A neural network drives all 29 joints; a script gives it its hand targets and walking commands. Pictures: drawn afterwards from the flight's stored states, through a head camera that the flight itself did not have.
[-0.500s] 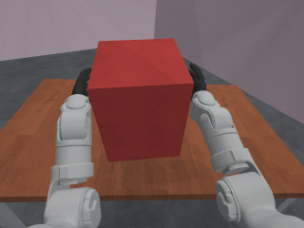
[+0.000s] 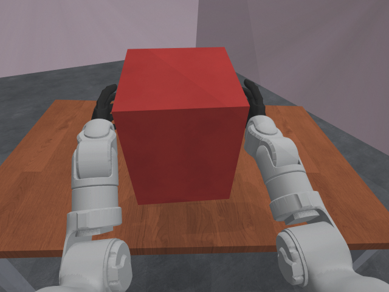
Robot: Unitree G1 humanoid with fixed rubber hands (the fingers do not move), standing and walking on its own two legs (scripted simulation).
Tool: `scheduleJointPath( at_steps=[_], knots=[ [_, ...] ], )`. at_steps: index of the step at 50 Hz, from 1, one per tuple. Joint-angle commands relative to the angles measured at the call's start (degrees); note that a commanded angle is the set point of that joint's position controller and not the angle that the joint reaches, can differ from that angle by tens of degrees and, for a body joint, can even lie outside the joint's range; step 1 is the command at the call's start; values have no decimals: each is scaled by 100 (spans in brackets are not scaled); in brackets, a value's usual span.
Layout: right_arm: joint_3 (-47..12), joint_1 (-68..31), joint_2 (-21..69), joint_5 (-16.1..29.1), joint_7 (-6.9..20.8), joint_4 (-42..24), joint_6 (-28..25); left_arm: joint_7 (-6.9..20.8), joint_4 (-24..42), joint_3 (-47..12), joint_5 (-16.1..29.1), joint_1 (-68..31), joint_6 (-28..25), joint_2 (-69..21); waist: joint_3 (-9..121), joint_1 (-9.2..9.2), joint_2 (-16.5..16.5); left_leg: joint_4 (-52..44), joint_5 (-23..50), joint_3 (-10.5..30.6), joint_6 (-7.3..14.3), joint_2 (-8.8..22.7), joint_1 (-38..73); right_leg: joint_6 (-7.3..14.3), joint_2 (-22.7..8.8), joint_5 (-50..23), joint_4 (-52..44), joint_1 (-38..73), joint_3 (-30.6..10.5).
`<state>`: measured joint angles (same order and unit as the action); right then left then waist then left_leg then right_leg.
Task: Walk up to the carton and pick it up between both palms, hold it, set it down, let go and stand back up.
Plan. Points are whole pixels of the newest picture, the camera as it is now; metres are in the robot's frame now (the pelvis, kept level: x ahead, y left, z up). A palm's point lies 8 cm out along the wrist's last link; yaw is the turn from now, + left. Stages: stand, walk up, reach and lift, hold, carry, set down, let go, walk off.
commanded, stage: hold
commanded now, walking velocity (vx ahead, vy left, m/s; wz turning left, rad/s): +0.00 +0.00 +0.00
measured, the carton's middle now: (180, 127) +0.39 +0.01 +0.19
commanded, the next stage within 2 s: set down in 1.84 s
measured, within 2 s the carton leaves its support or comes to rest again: neither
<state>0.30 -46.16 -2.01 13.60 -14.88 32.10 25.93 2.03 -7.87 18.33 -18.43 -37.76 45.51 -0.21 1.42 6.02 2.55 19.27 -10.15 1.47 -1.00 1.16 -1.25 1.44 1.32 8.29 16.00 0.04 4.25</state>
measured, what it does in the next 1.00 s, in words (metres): stands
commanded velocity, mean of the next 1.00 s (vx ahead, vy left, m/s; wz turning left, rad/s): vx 0.00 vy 0.00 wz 0.00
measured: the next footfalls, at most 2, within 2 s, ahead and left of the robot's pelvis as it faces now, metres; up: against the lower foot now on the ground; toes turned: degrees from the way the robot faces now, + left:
none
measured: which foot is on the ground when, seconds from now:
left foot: down 0.00-1.00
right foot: down 0.00-1.00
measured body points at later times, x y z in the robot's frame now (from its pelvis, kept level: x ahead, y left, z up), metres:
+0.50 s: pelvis +0.00 +0.00 +0.00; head -0.06 +0.03 +0.44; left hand +0.38 +0.16 +0.21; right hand +0.38 -0.13 +0.22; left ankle +0.01 +0.13 -0.75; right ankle +0.02 -0.10 -0.75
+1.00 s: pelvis +0.00 +0.00 +0.00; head -0.06 +0.03 +0.44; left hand +0.38 +0.16 +0.22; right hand +0.38 -0.14 +0.22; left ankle +0.01 +0.13 -0.75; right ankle +0.02 -0.10 -0.75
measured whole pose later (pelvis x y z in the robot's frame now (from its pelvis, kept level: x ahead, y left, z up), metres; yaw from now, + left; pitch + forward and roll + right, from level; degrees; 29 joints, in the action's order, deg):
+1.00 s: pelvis +0.00 +0.00 +0.00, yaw +0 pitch -8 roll -1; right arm 1.5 -46.5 -1.3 12.4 -14.3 34.2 25.2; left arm 2.1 -9.3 18.6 -18.8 -39.0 46.0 0.0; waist 1.3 6.0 3.0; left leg 19.7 -10.4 1.1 -0.9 1.1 -1.4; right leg 1.4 1.2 8.7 16.9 -0.4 3.9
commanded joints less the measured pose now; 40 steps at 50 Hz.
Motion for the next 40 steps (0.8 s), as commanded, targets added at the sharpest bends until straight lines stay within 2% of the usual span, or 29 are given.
scheduleJointPath(
  at_steps=[1, 2, 5, 7, 8, 9, 10, 11, 13, 14, 16, 17, 18, 19, 22, 23, 24, 25, 26, 27, 28, 29, 31, 32, 34, 35, 36, 37, 40],
  knots=[
    [-1792, -3846, 3510, 490, 695, -1632, -338, 890, 927, -2589, 882, -4208, -460, -3029, 1956, 7, -271, -197, 1136, -267, 23, -364, 503, -510, 194, -904, -90, 649, 59],
    [-1684, -4389, 3488, 444, 717, -1450, -318, 898, 659, -2512, 872, -4781, -474, -2927, 1767, -63, -363, -250, 837, -317, 19, -394, 268, -485, 168, -422, -129, 436, 23],
    [-1932, -4778, 3849, 606, 713, -2424, -561, 775, 1156, -2902, 1255, -4870, -624, -3180, 2843, -77, -396, 2, 1640, -244, -12, -435, 503, -495, 216, -1248, 0, 807, 26],
    [-1647, -4376, 3443, 465, 691, -1766, -393, 753, 498, -2759, 1065, -4415, -494, -3168, 1840, 87, -567, -84, 1285, -177, -79, -377, 473, -447, 191, -959, -119, 376, 22],
    [-1619, -4605, 3519, 401, 710, -1705, -416, 819, 436, -2593, 953, -4602, -501, -3015, 1812, 24, -373, -142, 974, -280, 21, -416, 306, -495, 135, -673, -144, 402, 3],
    [-1754, -4279, 3707, 438, 718, -1649, -449, 844, 1004, -2657, 1016, -4907, -589, -3042, 2361, -8, -395, -104, 1174, -337, 44, -419, 541, -529, 162, -911, -52, 634, 31],
    [-1719, -3933, 3615, 489, 714, -1703, -404, 840, 1126, -2813, 1050, -4488, -553, -3187, 2344, 103, -493, -140, 1439, -264, -35, -386, 583, -492, 237, -1081, -21, 635, 66],
    [-1839, -4367, 3554, 576, 686, -2025, -454, 831, 1001, -2856, 1095, -4649, -544, -3145, 2491, 50, -514, 29, 1666, -265, -96, -432, 575, -490, 251, -1229, -8, 750, 41],
    [-1495, -4503, 3396, 339, 736, -1344, -399, 830, 591, -2699, 1011, -4865, -567, -3030, 1801, 89, -549, -190, 860, -254, -84, -386, 337, -479, 175, -361, -148, 162, 58],
    [-1593, -4413, 3543, 297, 739, -1492, -444, 825, 777, -2830, 1186, -4785, -598, -3228, 2079, 158, -389, -210, 811, -216, -14, -360, 339, -439, 185, -381, -81, 334, 97],
    [-1534, -4321, 3434, 316, 750, -1207, -374, 884, 405, -2453, 961, -4607, -533, -3060, 1740, 50, -341, -205, 941, -258, -50, -379, 321, -497, 146, -600, -88, 527, 59],
    [-1572, -4259, 3669, 353, 694, -1390, -416, 918, 773, -2623, 1007, -4722, -599, -3024, 2076, 43, -508, -143, 1209, -327, -43, -432, 379, -549, 81, -1142, -25, 609, 10],
    [-1777, -4334, 3723, 520, 680, -1803, -446, 919, 826, -2506, 962, -4711, -573, -2993, 2332, -6, -356, -60, 1515, -291, 1, -450, 513, -565, 117, -1424, -3, 851, 21],
    [-1749, -4361, 3759, 474, 657, -1722, -431, 898, 1041, -2694, 1062, -4913, -618, -2960, 2332, 15, -252, -48, 1454, -280, 18, -432, 467, -580, 161, -1368, 34, 702, 31],
    [-1770, -4656, 3568, 436, 676, -1765, -459, 932, 309, -2399, 904, -4661, -524, -2907, 1864, -111, -295, -158, 1039, -330, 60, -428, 382, -569, 113, -910, -113, 508, 41],
    [-1780, -4565, 3646, 441, 688, -1843, -518, 898, 775, -2649, 1030, -4759, -584, -3071, 2323, 36, -360, -118, 1236, -302, 22, -429, 484, -545, 150, -1073, -16, 591, 60],
    [-1750, -4629, 3503, 463, 713, -1854, -508, 890, 527, -2628, 983, -4569, -529, -3159, 2165, -32, -367, -115, 1312, -255, -19, -368, 527, -479, 202, -893, -73, 466, 82],
    [-1760, -4363, 3497, 528, 729, -1764, -480, 872, 894, -2790, 1106, -4648, -564, -3227, 2270, 81, -432, -91, 1386, -259, -78, -367, 624, -474, 238, -811, -27, 550, 119],
    [-1761, -4638, 3561, 553, 775, -1896, -566, 824, 1061, -2918, 1191, -5066, -626, -3214, 2677, 40, -636, -55, 1453, -241, -108, -337, 737, -422, 249, -750, -24, 448, 107],
    [-1624, -4739, 3515, 418, 758, -1625, -469, 803, 548, -2769, 1155, -5085, -607, -3187, 2043, 75, -532, -109, 1105, -291, -87, -374, 484, -461, 203, -389, -133, 252, 44],
    [-1818, -4611, 3599, 573, 771, -1937, -559, 770, 947, -2891, 1183, -4770, -619, -3216, 2453, 17, -558, 18, 1629, -254, -117, -343, 726, -466, 254, -912, -42, 422, 54],
    [-1821, -4763, 3707, 623, 792, -1913, -538, 727, 803, -2830, 1164, -4778, -596, -3266, 2320, -98, -610, -64, 1546, -266, -111, -359, 652, -461, 258, -737, -73, 381, 62],
    [-1750, -3978, 3474, 621, 713, -1795, -430, 744, 1268, -2977, 1119, -4406, -559, -3226, 2541, 126, -703, 91, 2218, -239, -216, -350, 911, -453, 282, -1440, -16, 607, 40],
    [-1723, -3762, 3295, 576, 712, -1583, -354, 721, 1489, -2941, 1088, -4470, -550, -3204, 2437, 185, -769, 53, 2135, -168, -231, -327, 927, -440, 291, -1275, -38, 574, 34],
    [-1884, -3892, 3270, 639, 714, -1927, -377, 763, 1158, -2783, 954, -3886, -425, -3053, 2293, 63, -410, 42, 2047, -204, -126, -343, 874, -504, 283, -1408, -52, 674, 51],
    [-1744, -4036, 3185, 571, 744, -1792, -338, 798, 1110, -2790, 961, -4270, -425, -3031, 1992, 123, -561, 24, 1905, -241, -209, -344, 691, -483, 284, -1171, -33, 543, 72],
    [-1920, -3989, 3348, 667, 718, -2196, -448, 814, 1332, -2912, 995, -3994, -418, -3119, 2124, 105, -494, 80, 2064, -225, -146, -369, 782, -527, 258, -1601, 5, 646, 24],
    [-1836, -4226, 3270, 620, 758, -1895, -378, 816, 1229, -2808, 922, -4480, -429, -3052, 1827, 37, -722, -29, 1824, -249, -229, -340, 653, -479, 247, -980, -56, 437, 33],
    [-1890, -3914, 3262, 643, 753, -2161, -415, 766, 1663, -3185, 1123, -4230, -411, -3265, 2395, 235, -574, 145, 2344, -198, -312, -271, 994, -440, 357, -1277, 55, 619, 154]
  ],
)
